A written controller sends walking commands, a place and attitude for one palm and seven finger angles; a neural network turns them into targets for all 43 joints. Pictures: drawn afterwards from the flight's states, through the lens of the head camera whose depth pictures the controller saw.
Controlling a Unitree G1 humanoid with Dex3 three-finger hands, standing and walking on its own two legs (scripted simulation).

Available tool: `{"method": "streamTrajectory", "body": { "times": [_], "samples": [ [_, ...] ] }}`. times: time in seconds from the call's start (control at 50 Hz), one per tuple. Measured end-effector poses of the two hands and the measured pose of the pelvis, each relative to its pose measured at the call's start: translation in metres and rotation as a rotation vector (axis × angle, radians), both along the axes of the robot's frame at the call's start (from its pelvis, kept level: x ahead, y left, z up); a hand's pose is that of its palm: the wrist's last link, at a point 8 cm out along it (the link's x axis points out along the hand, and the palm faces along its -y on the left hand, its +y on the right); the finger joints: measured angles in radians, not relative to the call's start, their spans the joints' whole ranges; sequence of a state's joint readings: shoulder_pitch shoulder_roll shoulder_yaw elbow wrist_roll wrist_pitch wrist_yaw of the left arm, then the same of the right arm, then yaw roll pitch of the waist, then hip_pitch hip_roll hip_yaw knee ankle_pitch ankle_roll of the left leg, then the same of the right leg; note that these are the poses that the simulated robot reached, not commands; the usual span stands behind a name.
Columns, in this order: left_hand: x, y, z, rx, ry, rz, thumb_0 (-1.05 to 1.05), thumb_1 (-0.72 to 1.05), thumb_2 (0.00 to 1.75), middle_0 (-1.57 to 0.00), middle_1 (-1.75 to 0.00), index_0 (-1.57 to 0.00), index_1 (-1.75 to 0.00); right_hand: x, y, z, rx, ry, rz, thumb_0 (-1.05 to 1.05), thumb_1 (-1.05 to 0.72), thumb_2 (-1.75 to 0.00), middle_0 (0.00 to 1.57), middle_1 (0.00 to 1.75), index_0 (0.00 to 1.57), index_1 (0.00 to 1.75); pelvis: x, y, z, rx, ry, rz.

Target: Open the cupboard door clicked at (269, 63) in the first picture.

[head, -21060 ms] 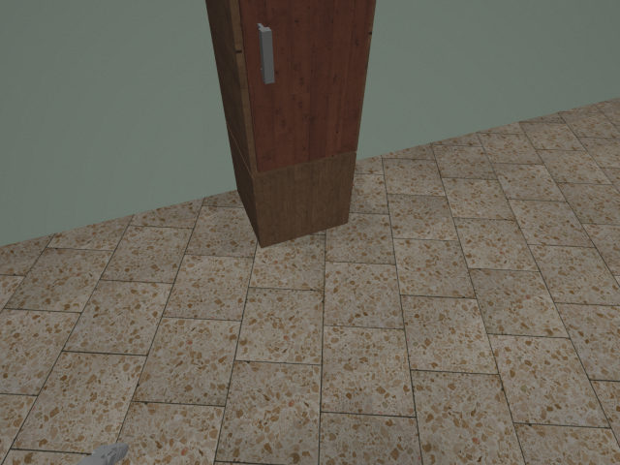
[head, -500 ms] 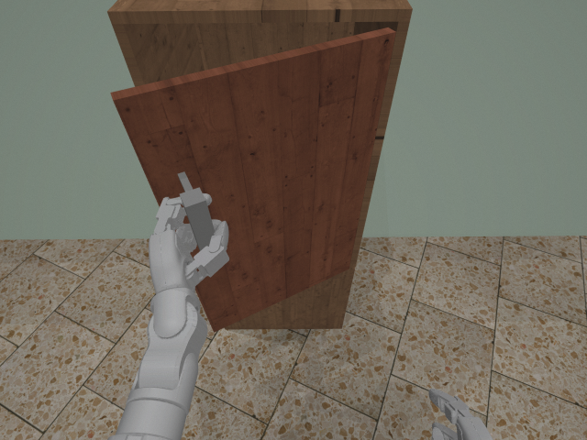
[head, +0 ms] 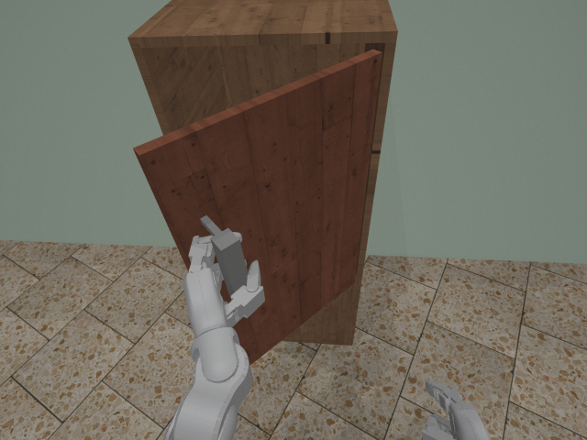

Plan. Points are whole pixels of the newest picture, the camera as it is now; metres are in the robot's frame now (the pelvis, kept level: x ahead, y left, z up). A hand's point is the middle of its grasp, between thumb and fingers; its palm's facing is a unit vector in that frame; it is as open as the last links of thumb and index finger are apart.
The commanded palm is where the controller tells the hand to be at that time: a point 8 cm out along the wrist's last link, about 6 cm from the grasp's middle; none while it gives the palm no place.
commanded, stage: open thumb and fingers to let go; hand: left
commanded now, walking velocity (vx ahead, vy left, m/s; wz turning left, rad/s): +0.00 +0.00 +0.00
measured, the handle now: (225, 261) +0.34 +0.11 +0.09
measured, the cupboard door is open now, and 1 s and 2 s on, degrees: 45 44 46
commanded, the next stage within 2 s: slide the hand sideways off the handle in 0.70 s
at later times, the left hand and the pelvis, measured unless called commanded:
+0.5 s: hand (240, 289) +0.29 +0.08 +0.09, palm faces +0.37 -0.93 +0.01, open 13.8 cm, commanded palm +0.25 +0.12 +0.09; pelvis +0.00 +0.00 +0.00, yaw -1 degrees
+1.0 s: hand (232, 312) +0.26 +0.09 +0.09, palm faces -0.17 -0.99 -0.04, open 16.4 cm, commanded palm +0.24 +0.13 +0.09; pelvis -0.02 +0.05 +0.00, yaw -2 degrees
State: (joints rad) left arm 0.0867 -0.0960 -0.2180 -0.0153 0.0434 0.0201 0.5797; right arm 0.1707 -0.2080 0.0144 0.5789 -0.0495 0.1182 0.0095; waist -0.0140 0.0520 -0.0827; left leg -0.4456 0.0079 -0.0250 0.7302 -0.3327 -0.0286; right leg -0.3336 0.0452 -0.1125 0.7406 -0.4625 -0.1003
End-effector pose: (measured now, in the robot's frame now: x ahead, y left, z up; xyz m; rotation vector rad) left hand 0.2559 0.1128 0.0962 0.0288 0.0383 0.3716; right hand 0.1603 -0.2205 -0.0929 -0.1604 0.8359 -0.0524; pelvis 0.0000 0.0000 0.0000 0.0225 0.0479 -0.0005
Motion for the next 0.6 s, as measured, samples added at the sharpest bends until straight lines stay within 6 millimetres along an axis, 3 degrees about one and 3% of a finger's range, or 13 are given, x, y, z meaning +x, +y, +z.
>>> {"method": "streamTrajectory", "body": {
  "times": [0.12,0.24,0.42,0.6],
  "samples": [
    [-0.001,-0.001,-0.001,-0.026,-0.003,0.011,0.03,0.45,0.71,-0.31,-1.27,-0.33,-1.29,-0.016,-0.009,-0.007,0.007,0.036,-0.024,0.01,-0.91,-0.9,0.2,0.3,0.2,0.3,-0.001,-0.007,0.002,0.013,0.003,-0.004],
    [-0.003,0.0,-0.002,-0.028,-0.017,0.002,0.02,0.18,0.59,-0.3,-1.24,-0.32,-1.24,-0.021,-0.014,-0.007,0.006,0.032,-0.042,0.01,-0.91,-0.9,0.2,0.3,0.2,0.3,-0.002,-0.009,0.003,0.017,0.003,-0.016],
    [-0.006,0.005,-0.002,-0.042,-0.034,-0.002,0.01,-0.3,0.39,-0.29,-1.18,-0.31,-1.18,-0.012,-0.011,0.0,-0.008,-0.007,-0.045,0.01,-0.91,-0.9,0.2,0.3,0.2,0.3,-0.002,-0.003,0.003,0.01,-0.001,-0.021],
    [-0.002,0.013,-0.005,-0.035,-0.038,-0.013,0.0,-0.47,0.32,-0.25,-0.89,-0.26,-0.9,-0.001,0.009,0.006,-0.021,-0.03,-0.023,0.01,-0.91,-0.9,0.2,0.3,0.2,0.3,-0.005,0.012,0.001,-0.005,0.005,-0.013]
  ]
}}
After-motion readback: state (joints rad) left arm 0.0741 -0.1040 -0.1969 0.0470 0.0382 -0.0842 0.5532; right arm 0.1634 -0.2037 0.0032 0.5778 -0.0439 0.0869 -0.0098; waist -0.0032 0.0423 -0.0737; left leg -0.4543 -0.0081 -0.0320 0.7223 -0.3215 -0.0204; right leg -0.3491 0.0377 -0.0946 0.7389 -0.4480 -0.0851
